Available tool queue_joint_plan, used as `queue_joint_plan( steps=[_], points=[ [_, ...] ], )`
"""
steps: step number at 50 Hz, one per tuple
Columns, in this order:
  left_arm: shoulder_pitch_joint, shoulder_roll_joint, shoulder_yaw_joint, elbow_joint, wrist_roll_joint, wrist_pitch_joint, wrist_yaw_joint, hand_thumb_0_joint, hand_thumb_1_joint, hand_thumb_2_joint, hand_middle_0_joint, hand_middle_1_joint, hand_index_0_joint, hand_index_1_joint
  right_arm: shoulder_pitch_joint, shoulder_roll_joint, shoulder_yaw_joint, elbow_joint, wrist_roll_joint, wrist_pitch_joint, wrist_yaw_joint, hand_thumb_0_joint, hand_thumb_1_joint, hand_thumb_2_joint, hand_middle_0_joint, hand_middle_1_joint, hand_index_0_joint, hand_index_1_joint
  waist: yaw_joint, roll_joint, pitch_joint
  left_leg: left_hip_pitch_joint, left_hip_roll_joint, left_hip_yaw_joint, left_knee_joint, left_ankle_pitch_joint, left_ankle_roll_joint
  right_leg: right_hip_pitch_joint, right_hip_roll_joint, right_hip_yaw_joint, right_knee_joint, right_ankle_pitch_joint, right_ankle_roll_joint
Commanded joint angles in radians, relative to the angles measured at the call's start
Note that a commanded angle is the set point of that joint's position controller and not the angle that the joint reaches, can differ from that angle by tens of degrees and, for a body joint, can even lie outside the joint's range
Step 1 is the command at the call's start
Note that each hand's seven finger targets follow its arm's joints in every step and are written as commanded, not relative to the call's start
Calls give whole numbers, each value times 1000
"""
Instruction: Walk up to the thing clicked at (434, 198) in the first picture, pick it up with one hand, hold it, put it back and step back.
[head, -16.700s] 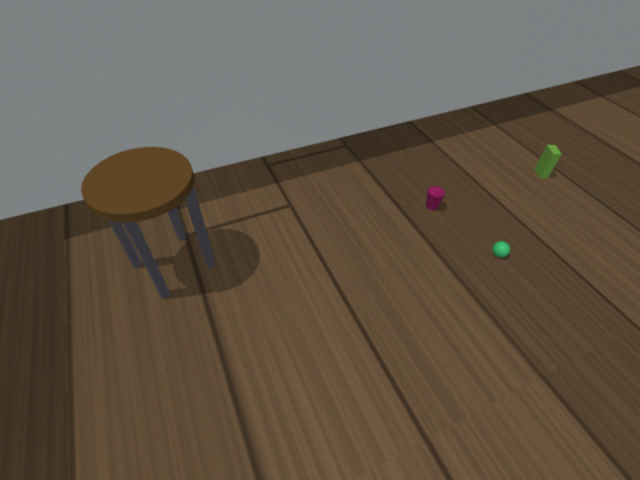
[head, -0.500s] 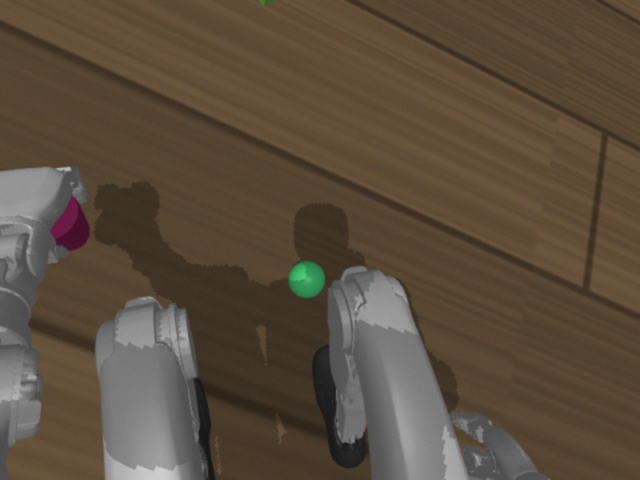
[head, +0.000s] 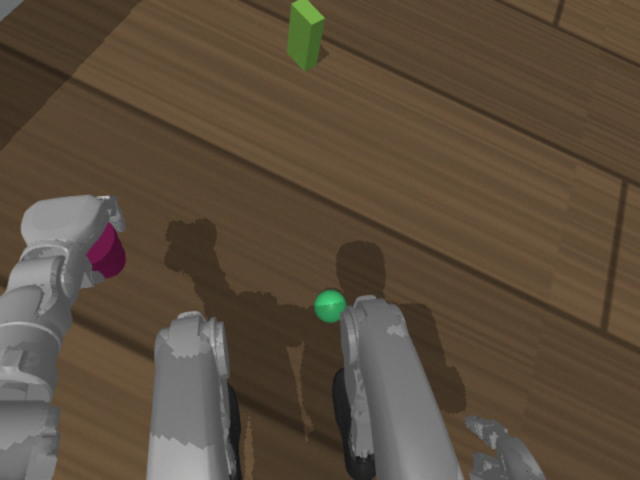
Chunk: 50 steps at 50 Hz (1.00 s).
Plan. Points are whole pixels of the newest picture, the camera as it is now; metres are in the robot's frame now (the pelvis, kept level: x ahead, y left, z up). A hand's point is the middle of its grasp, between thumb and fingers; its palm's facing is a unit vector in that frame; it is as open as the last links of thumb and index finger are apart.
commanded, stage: lift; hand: left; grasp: from above
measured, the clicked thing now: (96, 251) +0.42 +0.28 -0.16
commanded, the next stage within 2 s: hold in 1.14 s
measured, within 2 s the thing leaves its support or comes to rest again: neither
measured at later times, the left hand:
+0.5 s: hand out of the picture +0.36 +0.26 +0.09, palm faces -0.41 -0.12 -0.90, open 9.3 cm
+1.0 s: hand out of the picture +0.37 +0.25 +0.21, palm faces -0.43 -0.12 -0.90, open 9.3 cm
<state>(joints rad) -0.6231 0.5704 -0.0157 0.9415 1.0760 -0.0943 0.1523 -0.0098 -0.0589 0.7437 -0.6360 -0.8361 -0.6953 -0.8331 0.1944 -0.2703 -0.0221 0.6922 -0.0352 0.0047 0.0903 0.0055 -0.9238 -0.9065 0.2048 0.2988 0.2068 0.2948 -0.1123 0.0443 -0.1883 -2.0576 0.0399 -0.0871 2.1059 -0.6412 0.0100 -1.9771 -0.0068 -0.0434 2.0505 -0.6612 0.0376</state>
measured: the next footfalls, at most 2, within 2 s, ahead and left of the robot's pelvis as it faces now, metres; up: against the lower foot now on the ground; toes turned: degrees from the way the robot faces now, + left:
none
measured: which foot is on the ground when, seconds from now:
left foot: down 0.00-1.00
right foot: down 0.00-1.00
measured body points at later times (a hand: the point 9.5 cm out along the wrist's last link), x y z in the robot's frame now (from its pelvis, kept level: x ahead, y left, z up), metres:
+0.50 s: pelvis +0.02 +0.00 +0.17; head +0.13 +0.02 +0.61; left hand +0.37 +0.26 +0.14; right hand +0.16 -0.25 +0.05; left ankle +0.09 +0.12 -0.39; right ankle +0.10 -0.14 -0.39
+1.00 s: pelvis +0.06 +0.01 +0.29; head +0.12 +0.01 +0.74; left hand +0.39 +0.25 +0.26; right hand +0.16 -0.25 +0.17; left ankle +0.09 +0.12 -0.39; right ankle +0.10 -0.14 -0.39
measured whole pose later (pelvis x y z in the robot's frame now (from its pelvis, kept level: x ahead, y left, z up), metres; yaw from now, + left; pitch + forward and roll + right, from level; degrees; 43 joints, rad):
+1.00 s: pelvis +0.06 +0.01 +0.29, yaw +3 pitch +13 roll -1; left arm -0.31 0.39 -0.17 0.80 0.99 0.06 0.15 -0.01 -0.05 0.74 -0.63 -0.84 -0.69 -0.84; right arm 0.27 -0.24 -0.03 0.74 0.03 -0.01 -0.05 0.01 -0.92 -0.91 0.20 0.30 0.21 0.29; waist -0.06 0.03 -0.11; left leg -0.78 0.04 0.02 0.98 -0.42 0.01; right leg -0.74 -0.02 0.01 0.94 -0.42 0.03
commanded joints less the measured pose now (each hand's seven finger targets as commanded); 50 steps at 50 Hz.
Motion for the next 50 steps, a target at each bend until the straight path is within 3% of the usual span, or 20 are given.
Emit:
queue_joint_plan(
  steps=[1,6,8,13,16,19,20,21,24,26,29,30,33,34,35,38,39,41,44,50],
  points=[
    [-273,249,60,-299,-34,9,34,0,441,931,-852,-912,-868,-898,109,-198,-83,-84,21,-9,-36,0,-913,-907,200,300,200,300,10,155,-611,588,-36,27,-370,35,13,347,42,-42,-327,91,-72],
    [-204,227,52,-368,-46,48,29,0,433,929,-830,-924,-850,-905,87,-184,-88,-89,38,-3,-62,0,-912,-906,200,300,200,300,20,158,-610,714,-32,18,-471,58,5,441,40,-36,-407,116,-69],
    [-163,175,19,-383,-58,65,20,0,424,944,-843,-906,-852,-898,77,-178,-90,-90,42,-3,-72,0,-913,-906,200,300,200,300,17,156,-580,767,-28,4,-528,61,1,466,40,-40,-434,130,-67],
    [-118,176,19,-456,-80,101,6,0,450,972,-880,-887,-878,-891,52,-168,-85,-96,54,1,-96,0,-911,-904,200,300,200,300,23,137,-556,891,-26,20,-638,95,1,604,37,-22,-562,152,-62],
    [-90,147,-9,-486,-86,116,-6,0,451,965,-869,-911,-874,-908,44,-157,-78,-97,61,1,-112,0,-911,-904,200,300,200,300,16,134,-521,963,-23,14,-719,84,-1,676,39,-18,-631,152,-59],
    [-14,135,-10,-483,-92,127,-7,0,464,964,-890,-908,-888,-911,37,-140,-71,-96,67,-2,-128,0,-915,-907,200,300,200,300,29,81,-473,1006,-32,48,-763,125,4,786,41,1,-730,173,-60],
    [-20,123,-20,-497,-96,128,-8,0,485,977,-898,-930,-901,-929,37,-134,-67,-95,68,-4,-132,0,-915,-906,200,300,200,300,19,65,-462,1017,-33,54,-782,133,7,824,43,7,-763,178,-58],
    [6,125,-10,-477,-96,133,-5,0,468,1009,-896,-931,-890,-939,37,-133,-64,-90,72,-7,-137,0,-915,-907,200,300,200,300,24,56,-438,1033,-33,53,-807,140,6,853,40,10,-782,184,-57],
    [3,89,-42,-443,-92,136,-5,0,462,980,-875,-946,-879,-944,37,-123,-62,-83,75,-14,-149,0,-916,-907,200,300,200,300,14,34,-348,1078,-32,59,-879,134,7,904,42,21,-864,177,-57],
    [15,90,-38,-422,-91,136,4,0,468,960,-863,-960,-878,-946,37,-120,-59,-80,77,-21,-154,0,-915,-907,200,300,200,300,23,28,-323,1102,-33,61,-924,138,6,959,40,30,-912,175,-58],
    [33,49,-72,-377,-85,140,7,0,475,965,-864,-968,-881,-954,41,-114,-56,-76,79,-29,-158,0,-915,-908,200,300,200,300,25,26,-290,1167,-36,64,-989,170,3,1023,43,35,-975,201,-59],
    [40,62,-55,-367,-85,141,11,0,477,954,-854,-979,-876,-957,48,-117,-58,-74,79,-32,-159,0,-914,-907,200,300,200,300,34,28,-286,1186,-35,62,-1013,177,2,1048,42,37,-995,206,-58],
    [9,45,-80,-362,-78,139,18,0,452,977,-855,-968,-865,-960,46,-112,-56,-75,80,-36,-161,0,-915,-909,200,300,200,300,35,42,-268,1261,-39,66,-1079,192,-1,1103,47,39,-1054,223,-61],
    [37,55,-62,-333,-80,139,23,0,466,973,-858,-966,-871,-954,45,-114,-55,-75,78,-40,-161,0,-914,-908,200,300,200,300,42,33,-252,1273,-38,62,-1101,184,-3,1123,47,37,-1068,214,-58],
    [37,44,-70,-330,-78,137,25,0,473,965,-872,-951,-882,-943,46,-115,-55,-70,75,-42,-161,0,-914,-908,200,300,200,300,44,39,-243,1295,-35,60,-1123,190,-4,1132,47,34,-1080,224,-57],
    [-1,35,-86,-349,-76,136,30,0,472,939,-859,-952,-877,-936,64,-114,-59,-62,75,-46,-162,0,-913,-908,200,300,200,300,44,39,-271,1385,-38,71,-1158,286,-7,1205,47,35,-1126,311,-58],
    [-5,54,-68,-363,-77,136,37,0,467,950,-859,-955,-875,-940,65,-118,-60,-62,75,-48,-163,0,-914,-908,200,300,200,300,48,49,-279,1411,-38,73,-1172,315,-7,1234,45,38,-1143,338,-55],
    [0,14,-94,-360,-87,140,39,0,447,984,-866,-943,-867,-943,78,-117,-57,-53,73,-51,-160,0,-913,-907,200,300,200,300,39,45,-254,1451,-33,70,-1206,353,-10,1253,44,34,-1167,374,-54],
    [29,33,-71,-327,-83,146,49,0,453,980,-868,-936,-870,-936,86,-124,-61,-51,73,-48,-157,0,-912,-906,200,300,200,300,46,19,-232,1499,-35,73,-1249,392,-10,1304,42,32,-1214,409,-51],
    [27,-5,-98,-296,-84,153,37,0,463,986,-857,-959,-869,-948,97,-122,-65,-50,73,-46,-148,0,-910,-905,200,300,200,300,50,21,-205,1580,-36,79,-1322,470,-14,1386,39,37,-1283,471,-52]
  ],
)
